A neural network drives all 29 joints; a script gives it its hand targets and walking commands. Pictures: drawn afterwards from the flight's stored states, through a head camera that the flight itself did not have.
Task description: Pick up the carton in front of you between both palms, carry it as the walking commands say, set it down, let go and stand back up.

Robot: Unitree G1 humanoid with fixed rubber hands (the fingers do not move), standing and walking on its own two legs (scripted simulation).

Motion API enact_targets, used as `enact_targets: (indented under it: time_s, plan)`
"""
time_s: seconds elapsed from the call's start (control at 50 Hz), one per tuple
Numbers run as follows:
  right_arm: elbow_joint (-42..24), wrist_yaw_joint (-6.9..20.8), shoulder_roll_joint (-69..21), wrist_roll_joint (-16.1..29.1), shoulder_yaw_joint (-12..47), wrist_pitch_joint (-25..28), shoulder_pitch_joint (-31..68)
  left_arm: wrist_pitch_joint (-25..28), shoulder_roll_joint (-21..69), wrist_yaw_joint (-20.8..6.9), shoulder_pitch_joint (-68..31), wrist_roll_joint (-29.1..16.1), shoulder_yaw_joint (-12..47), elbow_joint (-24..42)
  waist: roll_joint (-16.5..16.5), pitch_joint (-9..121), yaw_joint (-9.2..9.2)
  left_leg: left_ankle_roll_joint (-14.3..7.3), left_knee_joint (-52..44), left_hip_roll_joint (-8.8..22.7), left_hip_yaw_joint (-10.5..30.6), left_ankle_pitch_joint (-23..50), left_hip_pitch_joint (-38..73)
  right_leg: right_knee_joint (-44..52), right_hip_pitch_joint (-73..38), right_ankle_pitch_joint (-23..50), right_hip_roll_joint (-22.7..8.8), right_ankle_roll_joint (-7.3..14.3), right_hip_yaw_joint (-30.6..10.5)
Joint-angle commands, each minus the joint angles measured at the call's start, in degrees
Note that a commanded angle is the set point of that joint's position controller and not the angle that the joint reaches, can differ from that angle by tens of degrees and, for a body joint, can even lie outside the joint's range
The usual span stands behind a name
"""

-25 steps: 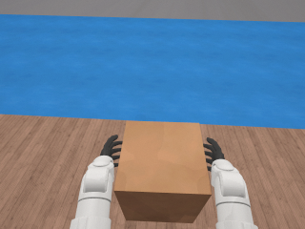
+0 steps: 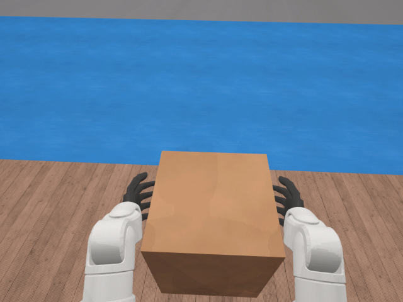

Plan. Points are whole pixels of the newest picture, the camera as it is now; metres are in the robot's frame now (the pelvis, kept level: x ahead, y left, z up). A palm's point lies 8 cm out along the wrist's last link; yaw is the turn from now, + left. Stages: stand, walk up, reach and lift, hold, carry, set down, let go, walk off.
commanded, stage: carry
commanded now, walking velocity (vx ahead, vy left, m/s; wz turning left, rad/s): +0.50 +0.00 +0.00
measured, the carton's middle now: (211, 227) +0.28 +0.00 +0.01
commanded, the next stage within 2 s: none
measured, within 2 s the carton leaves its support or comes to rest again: neither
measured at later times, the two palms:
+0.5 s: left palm (139, 126) +0.56 +0.21 +0.06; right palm (246, 126) +0.56 -0.09 +0.06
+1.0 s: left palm (160, 70) +0.88 +0.20 +0.07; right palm (239, 70) +0.91 -0.10 +0.06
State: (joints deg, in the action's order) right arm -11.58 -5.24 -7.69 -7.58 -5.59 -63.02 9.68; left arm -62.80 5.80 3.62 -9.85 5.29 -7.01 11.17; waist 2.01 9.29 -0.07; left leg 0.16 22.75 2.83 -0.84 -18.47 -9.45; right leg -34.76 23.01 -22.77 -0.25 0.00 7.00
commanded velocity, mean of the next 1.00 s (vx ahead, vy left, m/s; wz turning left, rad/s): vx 0.50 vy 0.00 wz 0.00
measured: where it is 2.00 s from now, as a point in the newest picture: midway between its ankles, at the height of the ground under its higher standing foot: (196, 165)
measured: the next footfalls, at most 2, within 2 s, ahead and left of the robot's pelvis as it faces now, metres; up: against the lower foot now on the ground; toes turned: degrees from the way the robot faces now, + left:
right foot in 0.06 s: +0.10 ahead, -0.10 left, +0.00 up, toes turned -8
left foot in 0.42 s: +0.41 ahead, +0.14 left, +0.00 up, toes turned +14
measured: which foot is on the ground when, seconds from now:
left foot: down 0.00-0.06, up 0.08-0.40, down 0.42-0.92, up 0.94-1.00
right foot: up 0.00-0.04, down 0.06-0.46, up 0.48-0.90, down 0.92-1.00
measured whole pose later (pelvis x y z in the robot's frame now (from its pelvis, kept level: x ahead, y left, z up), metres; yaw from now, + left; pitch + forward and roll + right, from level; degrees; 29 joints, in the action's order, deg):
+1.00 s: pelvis +0.63 +0.03 -0.03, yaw +3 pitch +3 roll -1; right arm -22.0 -5.0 -7.6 -6.1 -7.6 -70.2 9.8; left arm -69.5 7.9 5.2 -10.7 5.8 -5.3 20.3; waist 2.2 3.2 1.8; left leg -0.4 59.5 3.5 -4.2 -27.4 -10.5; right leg -33.9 26.9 -10.6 -1.4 6.5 15.2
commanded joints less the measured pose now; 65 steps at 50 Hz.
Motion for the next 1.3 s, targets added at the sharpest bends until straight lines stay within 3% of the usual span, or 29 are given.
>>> enact_targets:
  time_s: [0.0, 0.02, 0.04, 0.06, 0.08, 0.1, 0.14, 0.24, 0.34, 0.4, 0.42, 0.44, 0.46, 0.52, 0.6, 0.7, 0.8, 0.84, 0.88, 0.9, 0.92, 0.94, 0.96, 0.98, 1.02, 1.06, 1.12, 1.18, 1.28]
  plan:
    - [-9.77, 14.02, -49.02, 23.61, 40.57, -2.44, 26.24, -2.09, 52.82, -12.11, -25.36, -21.79, 42.60, 7.39, 6.75, 9.81, -0.38, -5.58, -2.20, 8.19, 4.17, 9.96, 5.28, 12.73, -7.28, 9.75, 2.37, -0.17, 5.75]
    - [-10.32, 14.31, -49.14, 23.65, 40.68, -3.18, 24.01, -2.81, 52.41, -11.90, -23.85, -21.17, 42.23, 8.58, 4.03, 11.34, -0.12, -4.29, 2.76, 6.42, 0.76, 9.84, -3.28, 15.07, -20.26, 12.47, 1.24, 0.42, 4.77]
    - [-10.61, 14.70, -48.72, 23.79, 40.53, -3.90, 23.30, -3.56, 51.76, -11.64, -21.46, -20.32, 41.65, 9.19, -1.78, 14.09, 1.02, -2.42, 12.30, 4.56, -2.87, 6.86, -13.66, 16.24, -33.53, 8.16, -5.54, 2.32, -3.53]
    - [-12.09, 15.06, -48.39, 24.25, 40.92, -4.98, 23.18, -4.16, 50.76, -11.42, -19.29, -18.79, 40.96, 9.04, -15.89, 14.68, 1.91, 0.27, 27.85, -0.23, -7.54, -5.09, -29.17, 21.13, -41.39, -0.08, -20.86, 8.47, -27.11]
    - [-13.61, 15.38, -47.75, 25.39, 41.13, -6.06, 26.71, -4.67, 51.95, -11.28, -20.42, -18.66, 40.17, 8.68, -16.42, 11.60, 1.90, -0.68, 35.27, -1.28, -3.99, -11.74, -37.89, 22.11, -40.97, 2.92, -26.70, 14.11, -37.29]
    - [-13.95, 15.70, -47.73, 26.46, 41.45, -6.63, 29.41, -5.14, 52.25, -11.09, -23.24, -19.39, 40.22, 10.87, -11.59, 9.36, 1.71, -1.75, 40.21, 1.94, -1.17, -12.07, -39.98, 21.67, -37.49, 7.39, -27.02, 15.26, -35.77]
    - [-13.57, 15.85, -48.40, 27.65, 40.88, -7.14, 30.31, -6.21, 52.32, -10.77, -27.13, -20.92, 40.83, 13.52, -4.19, 7.86, 1.31, -1.90, 38.52, 4.94, -0.30, -6.72, -38.12, 23.56, -31.91, 7.93, -23.29, 11.92, -25.66]
    - [-10.45, 14.12, -48.42, 25.30, 39.36, -8.00, 26.80, -8.13, 51.41, -11.74, -26.85, -23.37, 41.41, 12.11, -8.36, 5.73, 1.26, 0.32, 19.99, 2.11, -6.50, 4.55, -29.87, 24.84, -27.52, 19.44, -15.84, 7.77, -7.78]
    - [-9.65, 13.44, -48.57, 23.38, 38.49, -8.31, 26.40, -8.66, 50.94, -12.81, -26.65, -23.45, 41.04, 10.35, -12.26, 2.96, 1.31, -0.96, 7.55, -0.68, -12.33, 14.00, -17.22, 21.57, -22.54, 26.66, -13.70, 4.93, -0.70]
    - [-9.02, 13.69, -48.91, 22.91, 37.83, -8.10, 25.39, -8.69, 50.72, -13.04, -27.30, -23.15, 41.37, 11.32, -7.45, 9.09, -0.55, -1.90, 4.78, -3.60, -16.15, 9.45, 5.94, 0.85, -14.61, 34.32, -9.72, 1.61, 6.11]
    - [-8.76, 13.77, -48.60, 22.62, 37.49, -8.08, 24.35, -8.72, 50.01, -13.12, -27.47, -22.75, 41.13, 11.43, -0.92, 12.39, -1.99, -2.79, 0.90, 5.95, -2.95, 0.55, 15.29, -12.64, -6.46, 21.83, -7.89, -0.52, 5.62]
    - [-7.19, 13.99, -47.94, 22.00, 37.07, -7.57, 24.34, -9.08, 50.98, -13.08, -28.17, -23.14, 41.78, 12.16, 14.59, 15.54, -1.52, -10.83, -9.02, 22.67, 26.95, -9.84, 25.51, -29.68, 10.18, 0.44, -0.21, -2.84, 3.81]
    - [-7.34, 14.13, -49.86, 22.41, 37.57, -7.22, 23.87, -8.78, 51.20, -13.18, -28.02, -22.95, 42.01, 11.46, 13.10, 14.83, -1.40, -13.56, -12.11, 24.39, 32.26, -4.38, 24.35, -37.76, 16.48, -4.30, -1.76, -1.25, -3.71]
    - [-11.03, 14.77, -55.73, 24.13, 40.02, -5.35, 26.82, -6.44, 55.59, -13.42, -28.49, -22.53, 43.02, 12.58, 0.10, 13.33, -1.09, -9.84, -8.91, 19.33, 15.25, 15.23, 16.44, -35.46, 16.65, 3.32, -7.93, 1.46, -6.76]
    - [-13.83, 15.58, -55.99, 26.27, 42.07, -3.88, 26.60, -3.87, 58.23, -12.42, -24.45, -21.21, 43.69, 12.31, 3.59, 13.54, -1.04, -8.11, -10.59, 15.22, 3.88, 19.46, 15.07, -24.23, 14.16, 8.50, -6.51, 0.93, -3.36]
    - [-14.24, 16.54, -51.92, 26.50, 42.30, -3.63, 22.99, -3.04, 55.76, -11.05, -20.26, -18.82, 43.32, 12.77, 5.29, 8.04, -1.08, -8.16, -11.11, 12.10, -2.91, 25.82, 17.42, -9.30, 17.40, 15.25, -4.91, 0.01, 1.03]
    - [-14.52, 15.92, -48.38, 25.00, 40.55, -5.25, 20.43, -5.17, 52.52, -11.35, -19.91, -19.74, 42.94, 14.69, 6.11, 1.60, -1.32, -6.93, -10.99, 10.71, -7.47, 32.10, 16.28, 2.87, 12.46, 21.30, -2.62, 1.44, 5.87]
    - [-14.77, 15.56, -47.29, 24.39, 40.25, -6.00, 20.97, -6.14, 51.15, -11.77, -21.10, -20.49, 42.72, 15.21, 6.64, 1.20, -1.08, -5.69, -7.72, 10.63, -9.33, 39.53, 16.32, 5.40, 6.92, 22.09, -1.86, 2.50, 6.94]
    - [-15.48, 15.28, -46.23, 24.44, 40.09, -6.76, 22.37, -6.84, 50.23, -12.11, -21.72, -21.12, 42.26, 15.04, 6.47, 5.00, 0.28, -3.66, 4.46, 8.60, -13.63, 46.37, 13.48, 8.37, -7.13, 19.51, 2.02, 2.83, 10.55]
    - [-15.84, 15.12, -45.43, 24.47, 40.05, -7.07, 23.60, -7.13, 49.61, -12.26, -22.30, -21.41, 41.84, 14.87, 3.89, 8.70, 1.27, -2.31, 15.14, 6.37, -14.13, 40.14, 6.53, 8.15, -19.40, 15.66, 1.43, 3.10, 9.03]
    - [-16.21, 14.97, -44.76, 24.51, 40.05, -7.45, 25.42, -7.47, 48.42, -12.37, -23.00, -21.51, 41.33, 15.00, -4.99, 13.05, 2.21, -1.07, 30.83, 3.80, -12.52, 22.44, -4.97, 11.16, -29.96, 4.90, -11.12, 5.79, -10.15]
    - [-17.27, 14.70, -45.13, 24.82, 40.70, -7.94, 27.38, -7.30, 48.20, -12.61, -24.20, -21.67, 41.00, 13.45, -19.38, 15.91, 2.93, 0.71, 47.69, -5.05, -8.15, -6.82, -24.43, 17.78, -41.51, 2.54, -24.33, 14.66, -36.18]
    - [-15.90, 14.52, -45.20, 24.76, 40.73, -7.89, 28.42, -7.35, 49.22, -12.70, -24.45, -22.91, 41.39, 12.95, -16.33, 14.74, 3.36, -1.29, 56.17, -2.98, -0.22, -9.71, -29.54, 19.68, -39.32, 10.42, -23.96, 15.39, -36.61]
    - [-15.52, 14.45, -46.49, 24.93, 40.79, -7.64, 29.94, -7.11, 50.46, -12.75, -26.42, -23.51, 41.96, 13.15, -13.76, 14.48, 2.92, -2.92, 58.60, -0.43, 1.31, -7.48, -31.24, 17.42, -37.05, 19.14, -21.92, 14.47, -29.99]
    - [-14.08, 14.12, -47.93, 24.71, 40.90, -6.82, 32.03, -6.51, 52.42, -12.82, -31.17, -24.37, 43.34, 13.53, -3.71, 13.12, 2.21, -3.71, 53.37, 3.25, 2.00, -2.18, -30.21, 16.90, -29.57, 23.98, -19.74, 11.60, -20.73]
    - [-11.90, 13.60, -48.60, 24.35, 40.97, -5.96, 33.59, -5.92, 52.27, -12.76, -35.15, -25.41, 44.37, 12.85, -4.77, 13.37, 1.85, -3.40, 48.44, 3.35, 0.50, 0.96, -27.74, 18.94, -25.06, 18.81, -18.15, 10.29, -15.70]
    - [-8.46, 12.49, -46.23, 23.56, 40.80, -4.82, 37.92, -5.16, 49.21, -12.63, -40.38, -25.94, 44.49, 9.74, -6.15, 11.12, 1.41, -2.31, 40.34, 3.39, -1.57, 3.56, -30.76, 20.48, -22.97, 16.59, -16.96, 11.55, -10.78]
    - [-4.79, 11.36, -43.04, 24.07, 39.51, -4.59, 45.13, -4.72, 45.58, -11.69, -46.37, -25.99, 42.42, 5.02, -7.30, 8.22, 1.72, -1.89, 29.62, 3.03, -4.18, 8.91, -32.72, 20.07, -22.99, 20.59, -14.41, 11.93, -6.18]
    - [4.69, 10.78, -42.26, 25.85, 35.46, -5.17, 54.10, -4.97, 43.97, -9.93, -52.53, -24.61, 36.42, -5.04, -9.06, 4.98, 2.92, -3.57, 13.40, -0.33, -8.77, 16.58, -26.83, 17.50, -23.83, 29.97, -11.51, 9.50, -1.55]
